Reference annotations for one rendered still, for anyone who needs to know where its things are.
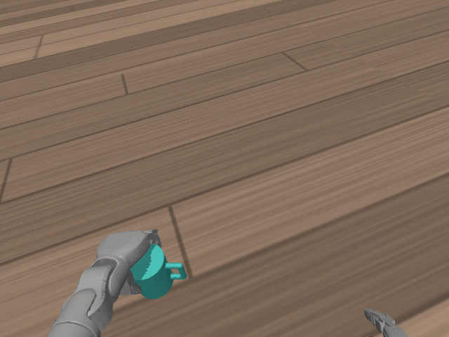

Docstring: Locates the right robot hand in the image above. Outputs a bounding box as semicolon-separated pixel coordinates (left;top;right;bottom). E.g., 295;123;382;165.
364;308;408;337

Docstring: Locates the mug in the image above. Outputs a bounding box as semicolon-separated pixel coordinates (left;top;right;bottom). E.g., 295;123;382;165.
130;244;187;299

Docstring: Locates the left robot hand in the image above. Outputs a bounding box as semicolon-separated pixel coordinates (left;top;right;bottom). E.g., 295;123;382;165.
96;230;161;296

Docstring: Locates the left robot arm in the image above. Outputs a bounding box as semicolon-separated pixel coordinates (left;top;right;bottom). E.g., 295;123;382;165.
46;254;129;337

